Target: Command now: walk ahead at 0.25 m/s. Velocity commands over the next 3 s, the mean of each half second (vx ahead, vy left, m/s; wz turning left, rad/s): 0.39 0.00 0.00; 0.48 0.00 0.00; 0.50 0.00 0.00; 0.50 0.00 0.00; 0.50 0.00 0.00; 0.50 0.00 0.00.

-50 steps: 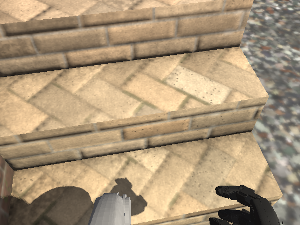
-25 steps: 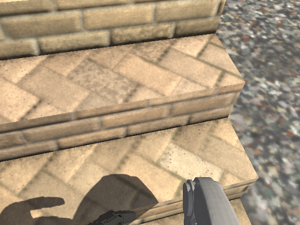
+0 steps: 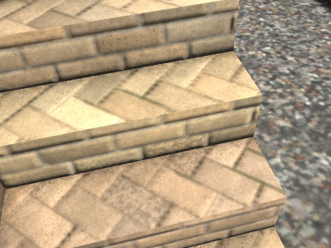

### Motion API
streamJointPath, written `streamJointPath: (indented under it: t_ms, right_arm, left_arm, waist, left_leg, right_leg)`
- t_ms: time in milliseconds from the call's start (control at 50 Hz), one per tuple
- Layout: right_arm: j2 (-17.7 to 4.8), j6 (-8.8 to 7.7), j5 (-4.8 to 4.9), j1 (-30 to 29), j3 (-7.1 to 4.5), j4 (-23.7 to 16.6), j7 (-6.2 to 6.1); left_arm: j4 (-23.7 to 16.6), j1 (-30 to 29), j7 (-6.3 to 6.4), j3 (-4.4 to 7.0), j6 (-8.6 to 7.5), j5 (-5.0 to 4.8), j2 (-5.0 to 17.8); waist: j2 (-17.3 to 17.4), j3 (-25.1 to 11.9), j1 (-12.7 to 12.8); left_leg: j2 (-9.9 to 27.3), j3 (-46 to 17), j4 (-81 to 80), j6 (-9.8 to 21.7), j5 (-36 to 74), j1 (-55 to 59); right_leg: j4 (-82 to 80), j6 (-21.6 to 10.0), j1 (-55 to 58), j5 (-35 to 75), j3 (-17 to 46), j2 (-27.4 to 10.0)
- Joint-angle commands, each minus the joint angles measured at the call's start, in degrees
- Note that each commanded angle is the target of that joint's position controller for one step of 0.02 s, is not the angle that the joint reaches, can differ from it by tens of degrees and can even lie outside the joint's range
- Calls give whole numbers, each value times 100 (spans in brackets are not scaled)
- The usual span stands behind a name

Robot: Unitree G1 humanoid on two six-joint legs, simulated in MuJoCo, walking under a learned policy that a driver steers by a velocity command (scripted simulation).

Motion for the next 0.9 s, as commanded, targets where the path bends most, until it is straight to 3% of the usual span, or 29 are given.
streamJointPath:
  t_ms: [20, 80, 160, 200, 240, 280, 300, 320, 340, 360, 380, 400, 420, 440, 460, 480, 500, 520, 540, 560, 580, 600, 620, 720, 740, 780, 800, 820, 900]
  right_arm:
    - [-234, -49, -73, -217, -53, -253, 30]
    - [-87, -91, -55, -677, -9, -326, 95]
    - [-48, -44, -22, -1116, 35, -491, 18]
    - [243, 5, 119, -1665, 170, -793, -63]
    - [285, 0, 87, -1984, 219, -1087, -100]
    - [198, 4, 126, -1949, 238, -1257, -88]
    - [211, 14, 171, -2095, 252, -1419, -97]
    - [266, 5, 182, -2312, 341, -1670, -109]
    - [257, 46, 296, -2407, 354, -1715, -107]
    - [184, 64, 261, -2463, 359, -1879, -71]
    - [215, 114, 279, -2186, 489, -1861, 34]
    - [360, 148, 427, -1492, 496, -1547, -2]
    - [36, 149, 571, -758, 306, -1188, -6]
    - [-308, 142, 440, 612, 99, -725, -108]
    - [-795, 102, 201, 1456, -42, -604, -114]
    - [-1817, 31, -30, 2184, -295, -270, -207]
    - [-2239, 94, 228, 1569, -398, -330, -335]
    - [-2133, 13, 426, 507, -316, -514, -280]
    - [-1950, -68, 477, 88, -355, -275, -157]
    - [-1413, -102, 501, -269, -274, 6, -37]
    - [-957, -173, 471, -295, -168, 223, 66]
    - [-708, -268, 413, -336, -102, 352, 118]
    - [-488, -304, 328, -315, -28, 455, 131]
    - [-713, -589, 376, 812, -50, 544, 95]
    - [-634, -612, 394, 1077, -34, 642, 34]
    - [-823, -717, 515, 1028, -49, 555, -6]
    - [-875, -769, 482, 1161, -52, 566, 19]
    - [-941, -692, 485, 1369, -73, 538, -10]
    - [-890, -541, 490, 2131, -24, 546, -91]
  left_arm:
    - [-121, 434, 100, 178, -126, -35, 621]
    - [89, 903, 130, 226, -208, -35, 599]
    - [182, 1160, 141, 248, -297, -4, 577]
    - [323, 1324, 127, 273, -323, 45, 582]
    - [394, 1508, 100, 225, -393, 68, 463]
    - [324, 1322, 82, 240, -428, 139, 644]
    - [258, 1144, 118, 261, -406, 184, 710]
    - [262, 1091, 158, 287, -360, 123, 724]
    - [243, 984, 191, 293, -295, 99, 796]
    - [157, 892, 231, 300, -186, 146, 899]
    - [-143, 512, 267, 321, -65, -55, 1062]
    - [-311, 405, 198, 328, 60, -17, 1067]
    - [-472, 438, 116, 385, 98, -38, 1320]
    - [-428, 413, -98, 402, 16, -146, 1475]
    - [-298, 277, -318, 434, -119, -276, 1654]
    - [-958, -280, -473, 351, -63, -360, 830]
    - [-1101, -66, -427, 267, 7, 20, 112]
    - [-1327, -176, -381, 212, 130, 311, -435]
    - [-1342, -114, -405, 105, 269, 340, -525]
    - [-1259, -72, -393, 40, 348, 431, -413]
    - [-1207, -108, -347, -37, 463, 449, -425]
    - [-1163, 2, -313, -87, 574, 409, -478]
    - [-1161, -23, -285, -96, 619, 384, -314]
    - [-1544, -1047, -168, -164, 730, 140, -85]
    - [-1444, -955, -113, -165, 803, 159, -164]
    - [-1508, -1009, -101, -141, 900, 205, -122]
    - [-1652, -1338, -59, -199, 890, 217, -252]
    - [-1684, -1367, -50, -243, 913, 249, -288]
    - [-2223, -2420, -172, -461, 959, 182, -519]
  waist:
    - [-786, 78, -51]
    - [-810, 11, 151]
    - [-802, 170, 264]
    - [-848, 417, 360]
    - [-797, 526, 334]
    - [-516, 434, 225]
    - [-607, 437, 152]
    - [-588, 462, 84]
    - [-925, 495, 87]
    - [-851, 382, 43]
    - [-822, 75, -69]
    - [-976, -172, -180]
    - [-1029, -678, -217]
    - [-1214, -1602, -757]
    - [-1472, -2291, -1230]
    - [1561, -2307, -1409]
    - [2377, -1999, -1027]
    - [1896, -1306, -327]
    - [750, -805, 183]
    - [144, -131, 519]
    - [164, -30, 582]
    - [319, -3, 696]
    - [397, 66, 622]
    - [-297, 610, 159]
    - [-47, 489, 157]
    - [-27, 451, 342]
    - [135, 596, 244]
    - [-184, 612, 160]
    - [-236, 1071, -169]
  left_leg:
    - [67, 207, 794, 50, -145, -1122]
    - [236, 318, 1092, 103, -478, -1774]
    - [650, 225, 1316, 119, -1325, -2493]
    - [702, 200, 2627, 168, -2057, -3516]
    - [881, 8, 2944, 238, -2473, -4091]
    - [1031, 328, 2486, 145, -2399, -3665]
    - [1108, 513, 2420, 83, -2441, -3417]
    - [1331, 405, 1682, 105, -2581, -3107]
    - [1424, 438, 1061, 152, -2828, -2960]
    - [1615, 477, 109, 154, -2713, -2696]
    - [1607, 916, -2183, 340, -2818, -614]
    - [1315, 1302, -2784, 456, -2921, 1063]
    - [827, 1707, -3162, 370, -2981, 2019]
    - [391, 1641, -3466, 410, -2874, 3052]
    - [246, 653, -4848, 274, -3244, 3640]
    - [1745, -3092, -8084, 243, -5074, 4413]
    - [2348, -5457, -10500, -245, -6753, 3781]
    - [2451, -5165, -10271, -689, -6551, 3071]
    - [2354, -4396, -9393, -752, -6132, 2696]
    - [2045, -3147, -8338, -524, -5360, 2421]
    - [1811, -2148, -7764, -402, -4451, 2393]
    - [1639, -1548, -7599, -356, -3852, 2402]
    - [1727, -1355, -7886, -257, -3348, 2549]
    - [1969, -466, -8887, -29, -2053, 3102]
    - [1955, -447, -8930, 167, -1881, 3275]
    - [1942, -250, -9095, 138, -2001, 3570]
    - [2027, -335, -9240, 215, -2021, 3882]
    - [2046, -214, -9201, 83, -2058, 4173]
    - [2035, 187, -9890, -16, -2065, 4489]
  right_leg:
    - [-1840, -745, 1046, -1053, 2145, -1455]
    - [-2025, -883, 1823, -1084, 2310, -1642]
    - [-2425, -1037, 2335, -1154, 2436, -1985]
    - [-2652, -1040, 2528, -1321, 2544, -2289]
    - [-2661, -884, 2576, -1304, 2390, -2364]
    - [-2873, -759, 2095, -1409, 1942, -2164]
    - [-3110, -792, 1724, -1202, 1783, -2092]
    - [-3215, -655, 1448, -1250, 1525, -1929]
    - [-3360, -659, 1434, -1032, 1287, -1826]
    - [-3550, -642, 1624, -939, 1117, -1794]
    - [-4219, -650, 789, 2, 640, -1612]
    - [-4302, -823, 104, 986, 453, -1636]
    - [-3687, -887, 514, 3807, 405, -1599]
    - [-1988, -787, 1212, 6809, 147, -1472]
    - [124, -500, 1569, 7682, 289, -1304]
    - [2553, 90, -484, 2841, 810, -210]
    - [5508, 384, -1442, 837, 2296, 842]
    - [7398, 476, -2411, 947, 3126, 1028]
    - [7859, 362, -2854, 1294, 2859, 915]
    - [7738, 249, -3298, 1808, 2371, 772]
    - [7755, 152, -3489, 1953, 2290, 772]
    - [8083, 86, -3588, 1713, 2295, 781]
    - [8701, 33, -3962, 1310, 2206, 772]
    - [8186, 157, -5149, 623, 1921, 564]
    - [9024, 124, -5280, 777, 1765, 640]
    - [9228, 76, -5694, 827, 1828, 510]
    - [9995, 11, -6368, 494, 1770, 594]
    - [9937, 73, -6559, 526, 1859, 532]
    - [9190, 215, -7200, 67, 1215, 187]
